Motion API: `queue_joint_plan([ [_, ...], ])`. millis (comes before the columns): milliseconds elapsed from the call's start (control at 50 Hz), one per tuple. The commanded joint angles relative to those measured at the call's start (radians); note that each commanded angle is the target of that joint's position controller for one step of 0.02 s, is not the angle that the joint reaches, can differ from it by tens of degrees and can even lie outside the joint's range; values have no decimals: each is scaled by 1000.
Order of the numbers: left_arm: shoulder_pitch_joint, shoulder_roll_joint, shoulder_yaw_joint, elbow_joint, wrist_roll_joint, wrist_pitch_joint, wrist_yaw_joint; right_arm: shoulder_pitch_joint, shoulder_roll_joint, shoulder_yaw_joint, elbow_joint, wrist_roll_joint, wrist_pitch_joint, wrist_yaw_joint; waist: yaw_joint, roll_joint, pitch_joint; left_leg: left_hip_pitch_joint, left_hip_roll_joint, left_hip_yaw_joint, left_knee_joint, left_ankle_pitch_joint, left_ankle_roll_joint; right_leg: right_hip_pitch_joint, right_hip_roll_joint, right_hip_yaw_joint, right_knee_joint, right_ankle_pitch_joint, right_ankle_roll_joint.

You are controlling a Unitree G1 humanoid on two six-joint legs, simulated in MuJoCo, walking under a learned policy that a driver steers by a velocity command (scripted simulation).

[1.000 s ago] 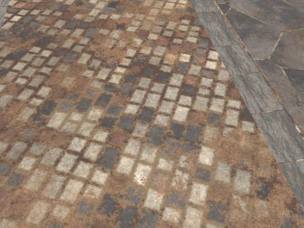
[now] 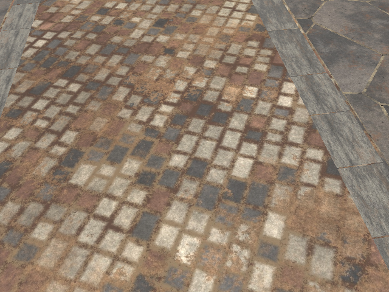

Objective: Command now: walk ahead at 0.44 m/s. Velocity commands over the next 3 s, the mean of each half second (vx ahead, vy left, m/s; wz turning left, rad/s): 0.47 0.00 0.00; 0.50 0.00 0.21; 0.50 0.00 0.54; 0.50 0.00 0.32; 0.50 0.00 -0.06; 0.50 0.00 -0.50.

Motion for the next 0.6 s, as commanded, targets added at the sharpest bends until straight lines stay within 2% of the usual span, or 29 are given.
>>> queue_joint_plan([
  [20,42,144,16,-42,6,3,17,-151,-1,8,-92,-3,-6,9,5,-105,163,-168,9,14,-183,109,-27,-3,-215,156,-154,310,-116],
  [60,55,166,20,-51,4,5,24,-241,9,18,-124,2,-7,16,24,-115,175,-98,-20,41,-317,172,-31,-37,-208,126,-177,303,-115],
  [100,79,176,25,-46,-5,4,26,-295,-1,22,-146,7,-7,26,31,-126,191,-60,-34,51,-391,197,-24,-25,-225,114,-186,304,-122],
  [160,81,181,34,-41,-16,8,27,-342,-22,22,-180,10,-14,41,11,-128,201,-47,-39,35,-469,178,12,72,-266,97,-148,405,-113],
  [200,51,204,44,-50,-12,16,27,-291,-61,6,-179,8,-21,46,-41,-151,136,64,-76,51,-490,129,45,135,-281,77,-45,692,-92],
  [220,36,217,51,-56,-7,22,27,-209,-93,-10,-161,8,-21,42,-90,-178,65,183,-111,73,-479,101,65,151,-278,65,61,895,-80],
  [240,14,215,50,-64,-1,31,25,-37,-135,-35,-111,11,-18,35,-175,-181,-38,397,-139,89,-487,108,93,111,-243,35,252,1006,-57],
  [260,-12,203,41,-88,6,31,21,152,-183,-54,-64,5,-11,24,-254,-154,-159,717,-28,-35,-455,99,142,-103,-207,29,513,821,-29],
  [280,115,50,0,-105,3,13,4,287,-278,-75,-34,-24,-7,22,-194,123,-359,1115,271,-547,-529,-115,322,-508,-16,29,958,173,39],
  [300,91,72,3,-84,-21,-21,-5,274,-198,-49,-21,-26,-3,24,-200,160,-412,1094,319,-807,-721,-199,330,-617,28,188,1128,-264,19],
  [320,-24,153,27,-129,-51,-37,-6,157,-143,-31,-34,-14,-8,27,-170,135,-206,929,278,-645,-744,-193,265,-714,-39,171,1176,-222,-3],
  [340,-105,175,31,-153,-55,-42,2,50,-101,-17,-59,-12,-13,29,-135,40,-96,736,243,-484,-769,-96,228,-691,-97,138,1137,-124,-13],
  [360,-140,175,41,-157,-43,-36,13,-11,-67,-6,-65,-21,-19,36,-96,-21,-28,575,201,-368,-800,2,202,-638,-134,116,1072,-59,-12],
  [380,-116,157,48,-153,-31,-20,21,-36,-47,1,-61,-30,-25,40,-54,1,-6,472,158,-279,-830,40,181,-562,-168,121,1014,-19,-13],
  [400,-89,129,47,-148,-28,-4,24,-32,-38,3,-50,-32,-27,43,-34,25,4,414,136,-238,-856,42,179,-516,-178,119,980,-8,-13],
  [420,-81,110,47,-148,-27,8,26,-14,-44,2,-37,-29,-28,40,-25,34,22,375,126,-206,-879,59,187,-504,-183,108,951,-7,-9],
  [460,-140,122,52,-179,-20,19,29,24,-78,-2,-17,-30,-31,27,-20,35,64,343,121,-166,-915,88,202,-556,-195,96,874,49,11],
  [520,-284,140,57,-232,-7,15,25,90,-108,-6,-1,-29,-25,3,-51,13,93,401,119,-140,-929,123,197,-670,-202,88,682,215,39],
  [600,-442,117,43,-273,-13,4,5,166,-131,-9,11,-16,-15,-10,-101,11,104,454,92,-74,-924,139,158,-624,-149,38,414,381,43],
])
